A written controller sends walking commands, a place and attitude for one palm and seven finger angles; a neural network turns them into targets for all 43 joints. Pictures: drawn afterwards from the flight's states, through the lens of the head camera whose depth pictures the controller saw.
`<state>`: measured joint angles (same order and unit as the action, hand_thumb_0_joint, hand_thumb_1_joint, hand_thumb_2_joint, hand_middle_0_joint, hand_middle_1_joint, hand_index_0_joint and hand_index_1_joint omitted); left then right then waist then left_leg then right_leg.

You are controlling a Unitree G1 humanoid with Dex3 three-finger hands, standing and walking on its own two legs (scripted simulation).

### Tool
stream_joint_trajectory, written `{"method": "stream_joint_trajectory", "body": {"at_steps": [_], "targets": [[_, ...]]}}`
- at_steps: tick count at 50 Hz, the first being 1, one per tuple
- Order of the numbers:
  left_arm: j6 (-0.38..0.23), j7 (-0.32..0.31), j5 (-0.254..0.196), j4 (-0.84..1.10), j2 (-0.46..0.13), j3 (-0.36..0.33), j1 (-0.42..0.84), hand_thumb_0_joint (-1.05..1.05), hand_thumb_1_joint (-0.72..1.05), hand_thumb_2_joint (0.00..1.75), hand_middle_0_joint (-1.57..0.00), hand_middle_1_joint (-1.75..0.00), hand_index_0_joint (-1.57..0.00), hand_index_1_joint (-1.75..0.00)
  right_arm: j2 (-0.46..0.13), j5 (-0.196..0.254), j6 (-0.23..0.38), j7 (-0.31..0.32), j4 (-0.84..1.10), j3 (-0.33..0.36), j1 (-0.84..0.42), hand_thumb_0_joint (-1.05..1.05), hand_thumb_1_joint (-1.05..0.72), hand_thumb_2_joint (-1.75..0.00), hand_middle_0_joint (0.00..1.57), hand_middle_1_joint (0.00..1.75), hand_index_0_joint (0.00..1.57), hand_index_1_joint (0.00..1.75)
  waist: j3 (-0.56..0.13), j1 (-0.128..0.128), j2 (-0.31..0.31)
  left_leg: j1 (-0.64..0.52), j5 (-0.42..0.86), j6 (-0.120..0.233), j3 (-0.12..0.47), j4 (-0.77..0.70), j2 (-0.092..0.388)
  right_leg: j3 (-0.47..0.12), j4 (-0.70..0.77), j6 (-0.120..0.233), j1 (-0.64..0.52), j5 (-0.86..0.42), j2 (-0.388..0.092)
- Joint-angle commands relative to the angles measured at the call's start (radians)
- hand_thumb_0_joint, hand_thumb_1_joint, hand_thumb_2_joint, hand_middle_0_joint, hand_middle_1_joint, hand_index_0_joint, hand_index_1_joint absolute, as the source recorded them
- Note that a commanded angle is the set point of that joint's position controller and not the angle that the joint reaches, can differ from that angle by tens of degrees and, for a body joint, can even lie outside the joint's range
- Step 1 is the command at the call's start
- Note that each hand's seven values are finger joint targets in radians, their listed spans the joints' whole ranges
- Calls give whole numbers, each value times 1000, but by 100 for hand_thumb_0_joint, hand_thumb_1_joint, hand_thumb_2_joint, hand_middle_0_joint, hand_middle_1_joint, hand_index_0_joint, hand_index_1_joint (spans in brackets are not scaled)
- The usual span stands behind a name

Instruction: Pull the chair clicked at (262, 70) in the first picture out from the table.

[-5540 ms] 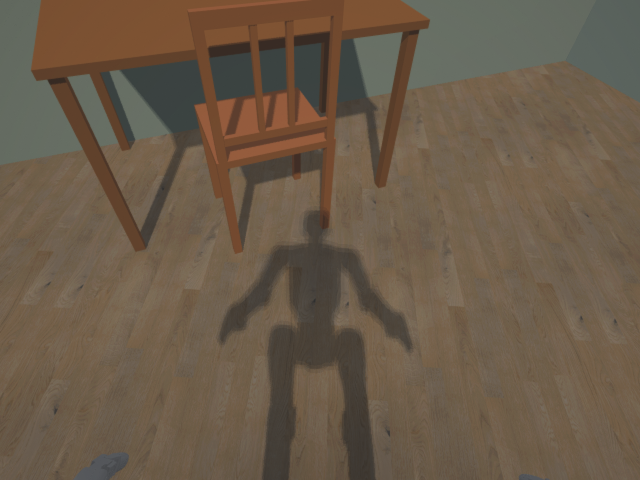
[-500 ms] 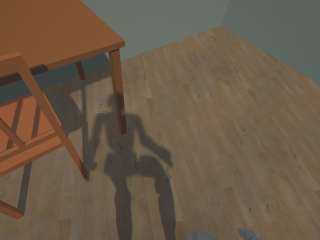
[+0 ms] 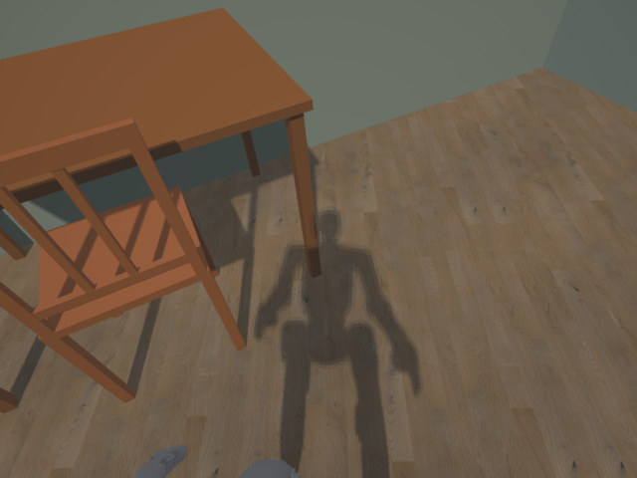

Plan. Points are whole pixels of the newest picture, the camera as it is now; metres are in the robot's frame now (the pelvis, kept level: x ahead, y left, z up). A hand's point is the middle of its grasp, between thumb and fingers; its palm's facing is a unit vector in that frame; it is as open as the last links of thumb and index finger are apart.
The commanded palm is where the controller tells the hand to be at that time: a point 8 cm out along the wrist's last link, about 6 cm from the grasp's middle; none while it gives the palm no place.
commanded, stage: turn to face it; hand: left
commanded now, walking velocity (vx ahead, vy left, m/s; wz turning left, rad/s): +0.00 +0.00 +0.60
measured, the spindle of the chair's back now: (49, 245) +0.56 +0.55 -0.08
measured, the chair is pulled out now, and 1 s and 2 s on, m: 0.00 0.00 0.00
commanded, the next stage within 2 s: take the last steps up to it in 0.70 s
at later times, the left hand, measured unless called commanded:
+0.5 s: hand out of the picture -0.07 +0.29 -0.18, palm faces +0.32 -0.91 -0.25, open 7.4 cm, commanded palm none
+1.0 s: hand out of the picture -0.04 +0.21 -0.15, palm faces +0.38 -0.89 -0.25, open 7.4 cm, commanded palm none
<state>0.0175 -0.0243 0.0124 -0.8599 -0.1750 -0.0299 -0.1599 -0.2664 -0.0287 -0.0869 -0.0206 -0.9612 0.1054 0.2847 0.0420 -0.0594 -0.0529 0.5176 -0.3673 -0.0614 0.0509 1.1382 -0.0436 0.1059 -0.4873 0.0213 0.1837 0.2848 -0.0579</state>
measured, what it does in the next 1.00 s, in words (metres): steps on the spot, turning left: left foot, then right foot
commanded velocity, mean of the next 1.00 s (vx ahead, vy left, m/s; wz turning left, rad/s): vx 0.07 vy -0.02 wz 0.29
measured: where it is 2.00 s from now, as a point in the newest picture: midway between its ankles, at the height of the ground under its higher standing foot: outside the picture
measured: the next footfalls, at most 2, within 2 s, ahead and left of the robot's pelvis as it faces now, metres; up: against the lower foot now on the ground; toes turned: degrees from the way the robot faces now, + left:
left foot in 0.32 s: -0.01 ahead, +0.16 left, +0.00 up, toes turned +17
right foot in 0.90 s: +0.02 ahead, -0.05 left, +0.00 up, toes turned +17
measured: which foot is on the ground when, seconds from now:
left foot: up 0.00-0.30, down 0.32-0.90, up 0.92-1.00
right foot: down 0.00-0.32, up 0.34-0.88, down 0.90-1.00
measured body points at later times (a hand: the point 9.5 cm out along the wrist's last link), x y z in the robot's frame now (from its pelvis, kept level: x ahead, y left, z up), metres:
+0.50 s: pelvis -0.03 +0.07 +0.00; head -0.01 +0.11 +0.44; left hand -0.09 +0.34 -0.16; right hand +0.16 -0.14 -0.12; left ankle -0.05 +0.15 -0.74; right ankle -0.02 -0.09 -0.66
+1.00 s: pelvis -0.03 +0.02 +0.00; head -0.04 -0.02 +0.45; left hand -0.06 +0.26 -0.13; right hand +0.04 -0.21 -0.17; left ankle -0.06 +0.14 -0.70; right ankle -0.02 -0.06 -0.74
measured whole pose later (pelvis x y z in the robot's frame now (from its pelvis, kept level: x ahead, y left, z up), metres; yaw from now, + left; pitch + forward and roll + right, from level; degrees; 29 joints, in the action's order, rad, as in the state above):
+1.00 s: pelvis -0.03 +0.02 +0.00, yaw +21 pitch -2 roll +2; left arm -0.01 -0.02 0.02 -0.97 -0.15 -0.03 -0.26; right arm -0.20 -0.03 -0.06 0.00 -1.06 0.05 0.33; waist -0.01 -0.02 -0.04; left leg 0.37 -0.40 0.02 0.02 0.82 -0.05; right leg 0.07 -0.46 0.06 0.15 0.28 -0.01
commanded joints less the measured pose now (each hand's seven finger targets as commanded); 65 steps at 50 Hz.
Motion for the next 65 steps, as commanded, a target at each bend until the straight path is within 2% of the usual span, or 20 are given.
{"method": "stream_joint_trajectory", "body": {"at_steps": [1,11,14,15,16,17,18,20,24,33,40,43,44,45,46,47,48,50,53,65], "targets": [[-31,-12,-3,60,-183,-42,-23,0,90,90,-20,-30,-20,-30,-65,4,17,-8,68,9,-24,0,-90,-90,20,30,20,30,10,40,233,85,42,-30,-22,102,66,-96,182,54,-39,-303,-242],[-13,-9,18,7,-264,-71,-119,0,90,90,-20,-30,-20,-30,-45,18,35,-8,118,-24,-175,0,-90,-90,20,30,20,30,-48,103,292,-93,-98,-5,-135,-327,72,-35,83,103,-102,-463,-322],[-6,-5,11,-8,-266,-76,-112,0,90,90,-20,-30,-20,-30,-61,17,53,-2,105,-24,-100,0,-90,-90,20,30,20,30,-108,60,237,-277,74,18,-159,-616,55,33,-60,36,-72,-466,-297],[0,-3,1,-4,-245,-72,-117,0,90,90,-20,-30,-20,-30,-110,15,64,-3,89,-13,-46,0,-90,-90,20,30,20,30,-145,27,113,-441,239,35,-107,-746,99,69,-202,-15,35,-354,-264],[5,5,-7,31,-177,-60,-114,0,90,90,-20,-30,-20,-30,-228,8,75,5,90,15,4,0,-90,-90,20,30,20,30,-174,-6,-211,-617,594,144,244,-778,366,97,-426,-101,335,155,-119],[14,1,0,59,-150,-40,-53,0,90,90,-20,-30,-20,-30,-283,16,67,15,70,24,61,0,-90,-90,20,30,20,30,-181,-30,-246,-580,871,247,321,-769,473,-6,-562,-109,399,404,-73],[21,-1,4,60,-170,-42,-42,0,90,90,-20,-30,-20,-30,-263,13,62,17,69,15,51,0,-90,-90,20,30,20,30,-159,-19,-130,-527,778,274,226,-755,476,-47,-628,-92,375,356,-98],[26,-1,6,11,-164,-50,-36,0,90,90,-20,-30,-20,-30,-193,9,70,37,81,-3,-49,0,-90,-90,20,30,20,30,-98,12,-184,-474,738,229,175,-771,360,-90,-682,-103,404,232,-90],[24,11,3,-40,-175,-51,-100,0,90,90,-20,-30,-20,-30,-141,16,81,39,104,-27,-111,0,-90,-90,20,30,20,30,-74,57,-91,-439,708,195,71,-798,265,-82,-689,-111,350,84,-66],[23,1,0,-22,-153,-41,-19,0,90,90,-20,-30,-20,-30,-118,11,79,41,64,-30,-30,0,-90,-90,20,30,20,30,-53,27,-58,-459,559,248,201,-842,287,-102,-488,-110,319,117,-38],[14,-6,-7,-26,-110,-31,-32,0,90,90,-20,-30,-20,-30,-108,1,70,39,38,-28,-44,0,-90,-90,20,30,20,30,-42,47,-68,-331,415,246,259,-840,266,-88,-237,-72,137,131,13],[-6,0,0,-68,-101,-26,-119,0,90,90,-20,-30,-20,-30,-79,7,74,36,15,-34,-31,0,-90,-90,20,30,20,30,-89,75,-30,-224,36,204,249,-828,218,-74,3,-57,-83,27,31],[-16,1,6,-83,-119,-29,-158,0,90,90,-20,-30,-20,-30,-51,10,76,33,9,-39,-29,0,-90,-90,20,30,20,30,-76,92,39,-125,-110,162,203,-775,159,-109,131,-46,-191,39,-3],[-26,-2,22,-94,-182,-42,-196,0,90,90,-20,-30,-20,-30,11,16,78,31,14,-49,-9,0,-90,-90,20,30,20,30,-61,102,239,51,-177,101,81,-551,45,-351,259,23,-282,284,-177],[-21,-4,17,-82,-238,-50,-221,0,90,90,-20,-30,-20,-30,8,11,76,27,48,-50,-63,0,-90,-90,20,30,20,30,28,135,352,126,-194,76,-16,-360,-7,-565,406,110,-148,509,-342],[-24,-8,10,-73,-224,-49,-195,0,90,90,-20,-30,-20,-30,-39,-1,71,17,47,-33,-75,0,-90,-90,20,30,20,30,78,116,274,125,-147,82,4,-235,35,-566,451,139,-28,556,-354],[-34,-11,5,-83,-186,-49,-160,0,90,90,-20,-30,-20,-30,-41,-5,65,13,26,-28,-54,0,-90,-90,20,30,20,30,110,89,305,123,-85,87,9,-169,60,-531,456,127,0,516,-313],[-53,-3,1,-93,-129,-28,-126,0,90,90,-20,-30,-20,-30,-14,-5,63,5,-31,-24,15,0,-90,-90,20,30,20,30,126,37,157,75,36,75,-17,-80,78,-357,410,97,38,328,-228],[-70,1,-1,-121,-95,-23,-179,0,90,90,-20,-30,-20,-30,22,-5,61,2,-60,-20,60,0,-90,-90,20,30,20,30,105,32,127,68,142,54,-46,-18,90,-227,398,77,27,179,-172],[-95,-1,17,-263,-65,-18,-404,0,90,90,-20,-30,-20,-30,51,-1,101,2,-17,-37,-150,0,-90,-90,20,30,20,30,93,108,162,159,83,47,-98,-277,148,-262,349,166,-192,-89,-208]]}}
